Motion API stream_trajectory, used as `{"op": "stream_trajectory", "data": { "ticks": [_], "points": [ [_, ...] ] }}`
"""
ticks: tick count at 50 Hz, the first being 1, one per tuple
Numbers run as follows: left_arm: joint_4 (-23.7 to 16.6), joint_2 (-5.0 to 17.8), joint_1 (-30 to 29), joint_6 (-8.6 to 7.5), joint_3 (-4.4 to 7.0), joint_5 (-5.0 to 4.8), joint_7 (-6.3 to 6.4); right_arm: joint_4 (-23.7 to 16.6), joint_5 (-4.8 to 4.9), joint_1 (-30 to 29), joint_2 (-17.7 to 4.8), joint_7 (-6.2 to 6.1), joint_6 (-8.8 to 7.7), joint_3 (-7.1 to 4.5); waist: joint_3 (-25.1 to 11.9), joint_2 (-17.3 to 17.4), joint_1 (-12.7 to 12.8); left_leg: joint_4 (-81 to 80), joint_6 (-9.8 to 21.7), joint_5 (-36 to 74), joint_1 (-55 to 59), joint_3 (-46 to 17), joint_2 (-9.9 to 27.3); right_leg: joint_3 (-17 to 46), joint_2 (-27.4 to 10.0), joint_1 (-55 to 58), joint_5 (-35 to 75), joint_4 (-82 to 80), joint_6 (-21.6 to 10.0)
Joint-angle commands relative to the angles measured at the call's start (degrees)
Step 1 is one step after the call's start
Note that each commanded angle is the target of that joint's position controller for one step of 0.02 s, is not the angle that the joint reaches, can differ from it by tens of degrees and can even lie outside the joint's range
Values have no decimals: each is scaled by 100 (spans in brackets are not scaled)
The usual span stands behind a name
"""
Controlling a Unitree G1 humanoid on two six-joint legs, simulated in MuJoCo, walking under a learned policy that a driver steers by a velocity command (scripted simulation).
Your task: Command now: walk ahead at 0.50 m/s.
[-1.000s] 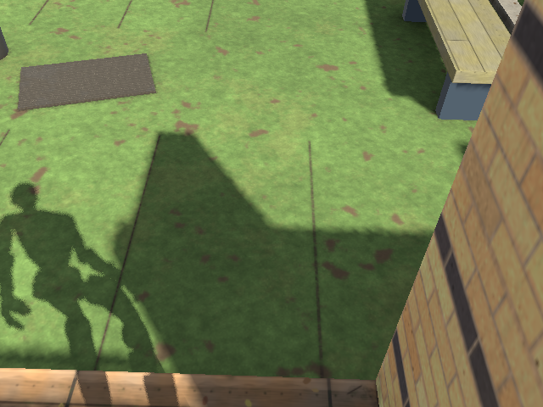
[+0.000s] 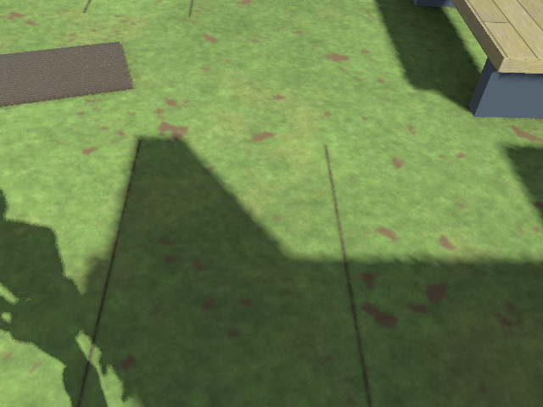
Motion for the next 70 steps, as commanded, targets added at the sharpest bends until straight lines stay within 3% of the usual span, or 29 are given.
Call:
{"op": "stream_trajectory", "data": {
  "ticks": [1,7,12,15,16,17,18,19,20,22,23,26,28,30,32,37,40,42,44,45,47,48,50,58,61,64,66,67,70],
  "points": [
    [-71,348,112,17,128,-89,-80,-290,86,-33,-582,-81,-150,-70,693,735,307,-1563,490,314,-13,-2351,1373,514,-179,-589,1365,-941,-85],
    [-436,207,-1106,-269,50,-95,-201,-344,-27,93,-708,-236,-146,-121,851,451,-240,-811,531,130,-664,-1777,1020,-216,33,1033,3180,-2948,-3],
    [-814,53,-1834,-345,-49,-257,-258,-206,-227,647,-585,-262,40,-146,1271,755,-1043,98,658,1674,819,-1930,905,-429,20,559,1788,-4333,0],
    [-714,-13,-1179,-391,-89,-281,-171,-63,-239,653,-416,-277,136,-76,1062,476,-981,1068,537,2462,297,-1501,804,-890,27,2472,1857,-5320,-170],
    [-57,109,609,-348,18,-189,-171,-13,-248,108,-596,-255,168,-90,300,860,-48,2440,619,3297,-244,-1486,981,-822,13,4012,2420,-4069,-410],
    [59,438,915,-354,63,-224,-132,-100,-211,304,-618,-284,128,-101,417,211,96,3188,547,3260,234,-1310,596,-529,-180,3844,1234,-6265,-489],
    [358,602,1599,-334,163,-139,-139,18,-151,287,-763,-244,112,-182,185,-382,427,4852,426,1996,-544,-755,210,-778,-323,5272,1980,-6327,-512],
    [492,870,2298,-338,187,-138,-197,-141,0,409,-535,-241,112,-227,-609,-950,472,7396,167,-2705,-2695,-498,-374,332,-1527,7546,4888,-4184,-1124],
    [541,887,2541,-331,162,-232,-267,-388,113,512,-758,-301,88,-227,-1363,-551,389,7641,211,-2811,-4221,-712,-73,916,-2105,8780,4954,-3051,-1304],
    [366,908,1918,-371,230,-200,-101,-567,-118,-453,-829,-207,111,-276,-642,-705,481,6229,79,-1266,-4985,-787,435,1920,-2511,7072,154,-4456,-2117],
    [271,438,1621,-384,117,-236,-42,-476,-298,-741,-995,-142,184,-383,-89,105,250,5999,-33,-1003,-4788,-686,610,1939,-2123,5980,-1000,-4890,-1980],
    [320,276,1306,-660,-73,-281,42,-542,-251,-1468,-429,46,248,-348,1090,165,-156,2120,-565,1530,-2556,-734,889,773,-1278,2547,361,-5385,-1435],
    [391,681,1346,-657,56,-184,60,-209,-392,-679,-203,82,355,-290,525,-251,-360,2343,-532,2410,-1586,-456,747,606,-1241,2356,1449,-4910,-1438],
    [513,320,1403,-809,-17,-304,141,-638,-136,-1994,-728,175,99,-430,674,-222,-58,693,-404,4346,-2393,-767,876,543,-798,3099,-411,-4607,-1134],
    [452,258,1027,-856,-43,-363,89,-691,-152,-2281,-478,279,-30,-333,497,43,-30,-422,-253,6170,-574,-475,681,75,-402,1971,-1903,-4547,-900],
    [650,274,1926,-685,-68,-11,94,-1244,-66,-3701,-512,271,52,-221,1206,-38,790,-1542,-309,5236,-1666,-527,887,477,-765,3463,-2043,-3293,-944],
    [796,413,2291,-531,-87,105,210,-1062,25,-3097,-675,247,-22,-263,1184,165,746,-2677,-249,4867,-853,-520,1039,593,-710,4071,-863,-2283,-1006],
    [833,592,2236,-439,-12,66,183,-434,-15,-1243,-1003,193,0,-442,260,475,-76,-3033,-187,4416,1401,-401,956,331,-502,3627,59,-169,-1027],
    [1011,107,3121,-457,15,-418,241,46,-206,253,-1691,252,-94,-567,-960,1857,-138,-117,214,8930,5017,-1197,2191,-202,636,470,-5365,3981,-524],
    [734,374,2619,-505,-5,-495,348,31,-79,597,-1541,249,-74,-560,-1436,1689,-562,-86,406,7922,5647,-1838,2669,-139,349,-891,-4743,4164,-646],
    [245,493,1068,-513,12,-229,212,-307,-103,-298,-1258,16,17,-523,-904,1326,-558,-1998,975,1474,3899,-2879,2654,-433,-120,-1516,-3190,3340,-529],
    [230,618,651,-548,99,-22,103,-434,-85,-795,-779,-14,-94,-321,-127,617,-359,-2013,557,2369,2666,-2344,2279,-68,-317,-993,-1950,1857,-501],
    [205,35,738,-368,-24,-36,-96,-417,-88,-1242,-691,-90,-178,-248,528,491,336,-2569,616,2757,353,-1919,2025,-227,-541,294,-1362,236,-120],
    [-338,31,-589,-407,-155,-233,-176,-350,98,-718,-763,-36,-200,-277,528,623,129,-3110,454,4147,670,-920,1559,-808,-222,2045,201,-3253,-245],
    [-475,116,-974,-435,-117,-186,-148,-161,-35,-288,-758,-65,-107,-280,749,495,21,-2818,504,4403,1695,-900,1631,-880,-80,1716,-471,-3758,-440],
    [54,325,680,-586,31,-176,-70,-175,-58,-421,-822,-89,-91,-282,-72,290,755,-861,306,5507,1577,-427,1282,-992,294,3867,-735,-4437,-728],
    [267,1337,1954,-583,307,-57,-3,-435,195,199,-167,24,-104,-146,-1520,-1390,790,3016,-59,-363,-1430,51,-118,3301,-2393,6758,-1870,-5401,-1969],
    [211,999,1453,-458,244,-244,-20,-478,-1,-473,-831,4,-56,-307,-1045,-254,771,3351,44,-367,-2219,-631,125,3434,-2096,6408,-3000,-5770,-1725],
    [121,379,473,-561,75,-255,-1,-688,-74,-1149,-570,8,-64,-345,496,22,205,2408,-28,694,-1887,-656,733,1447,-1469,4359,-1171,-6151,-1178]
  ]
}}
